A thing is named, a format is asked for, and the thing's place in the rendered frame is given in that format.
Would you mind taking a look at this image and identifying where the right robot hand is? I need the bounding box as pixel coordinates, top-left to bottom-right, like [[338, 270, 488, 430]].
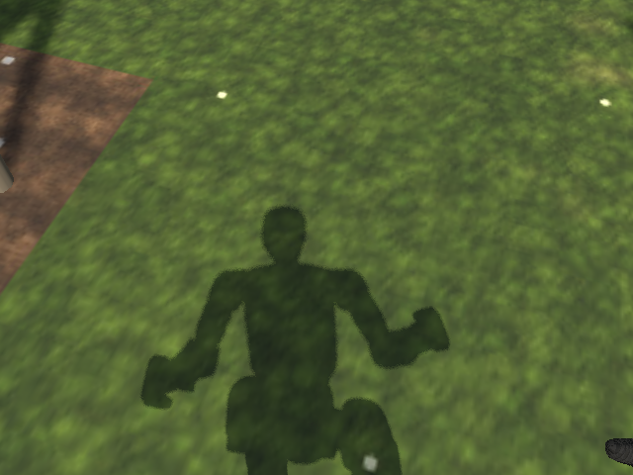
[[605, 438, 633, 467]]

